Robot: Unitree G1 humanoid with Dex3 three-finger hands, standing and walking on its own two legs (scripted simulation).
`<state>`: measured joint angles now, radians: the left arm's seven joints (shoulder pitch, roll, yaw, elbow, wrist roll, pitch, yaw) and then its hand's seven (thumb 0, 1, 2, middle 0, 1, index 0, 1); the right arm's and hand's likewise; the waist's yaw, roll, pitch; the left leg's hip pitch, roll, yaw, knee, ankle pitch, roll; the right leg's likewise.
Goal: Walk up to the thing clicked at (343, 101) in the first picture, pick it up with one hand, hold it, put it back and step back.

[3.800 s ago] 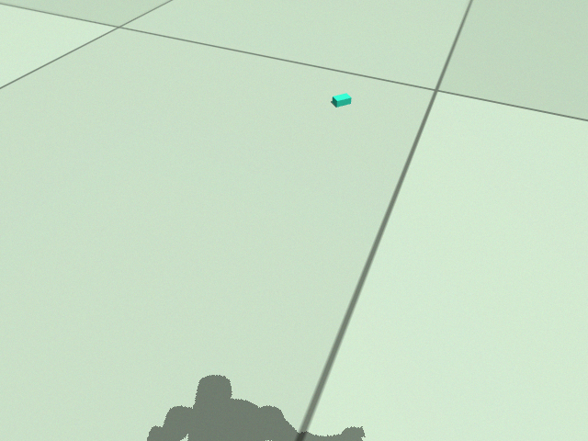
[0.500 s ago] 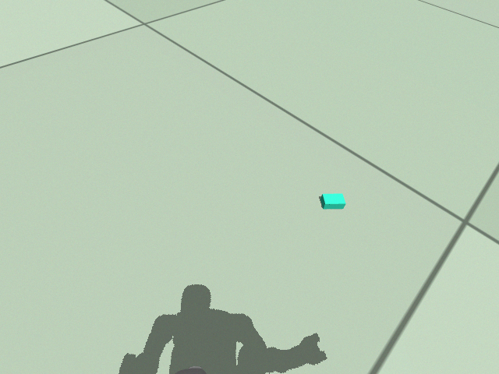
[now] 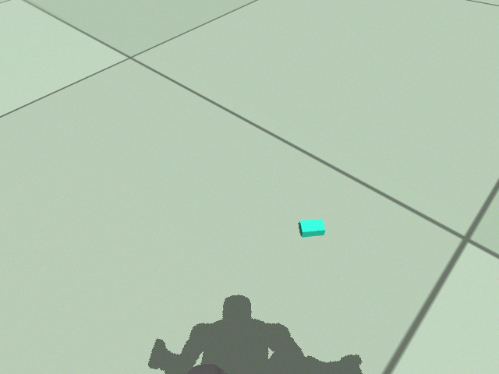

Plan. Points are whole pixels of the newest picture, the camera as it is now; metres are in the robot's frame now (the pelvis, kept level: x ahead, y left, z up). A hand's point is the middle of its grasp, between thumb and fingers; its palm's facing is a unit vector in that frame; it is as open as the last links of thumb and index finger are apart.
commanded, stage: walk up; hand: left
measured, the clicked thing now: (311, 227) +0.86 -0.19 -0.74
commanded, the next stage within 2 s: none
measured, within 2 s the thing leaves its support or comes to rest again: neither
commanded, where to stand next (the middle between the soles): +0.51 -0.44 m, yaw +8 degrees
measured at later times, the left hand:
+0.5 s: hand (198, 347) +0.21 +0.14 -0.16, palm faces -0.04 -0.96 -0.29, open 7.4 cm
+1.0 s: hand (293, 325) +0.25 -0.04 -0.14, palm faces +0.04 -0.93 -0.36, open 7.4 cm
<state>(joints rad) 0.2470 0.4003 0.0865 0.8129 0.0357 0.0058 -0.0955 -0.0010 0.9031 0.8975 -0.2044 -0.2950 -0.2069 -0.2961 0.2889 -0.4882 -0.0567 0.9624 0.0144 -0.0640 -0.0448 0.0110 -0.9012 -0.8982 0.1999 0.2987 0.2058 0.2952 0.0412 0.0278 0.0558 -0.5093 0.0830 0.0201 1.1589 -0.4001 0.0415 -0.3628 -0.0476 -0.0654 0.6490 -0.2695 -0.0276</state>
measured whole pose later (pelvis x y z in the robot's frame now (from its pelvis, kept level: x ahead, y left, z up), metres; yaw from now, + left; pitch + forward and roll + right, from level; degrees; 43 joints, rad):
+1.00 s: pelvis +0.26 -0.32 +0.00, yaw +2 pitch -1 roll +0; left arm 0.37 0.43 0.08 0.80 0.05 0.01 -0.07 0.00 0.90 0.90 -0.21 -0.30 -0.21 -0.30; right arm 0.28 -0.40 -0.03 0.93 0.00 -0.09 -0.02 0.01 -0.90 -0.90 0.20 0.30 0.21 0.30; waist 0.09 -0.03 0.09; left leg -0.51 0.02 0.09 0.82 -0.35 0.04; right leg -0.25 0.03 -0.11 0.62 -0.35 -0.07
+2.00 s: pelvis +0.39 -0.47 -0.03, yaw +10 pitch -2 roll +2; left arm 0.25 0.46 0.03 0.86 0.01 -0.03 0.05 0.00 0.90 0.90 -0.21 -0.30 -0.21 -0.30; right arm 0.12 -0.43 -0.08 0.85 -0.01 0.01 0.03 0.01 -0.90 -0.90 0.20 0.30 0.21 0.30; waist 0.04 -0.02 0.17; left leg -0.40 -0.01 0.01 0.82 -0.39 -0.01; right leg -0.46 -0.18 -0.03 0.97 -0.47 0.01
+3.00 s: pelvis +0.40 -0.46 +0.02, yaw +8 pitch -3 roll +0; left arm 0.06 0.35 -0.01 1.14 0.01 -0.02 -0.01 0.00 0.90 0.90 -0.20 -0.30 -0.21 -0.30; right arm 0.04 -0.36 -0.01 1.15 0.00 -0.01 0.02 0.01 -0.90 -0.90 0.20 0.30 0.21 0.30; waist 0.00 0.00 0.06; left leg -0.14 0.03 0.04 0.38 -0.19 -0.02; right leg -0.16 -0.03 0.02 0.37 -0.16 0.03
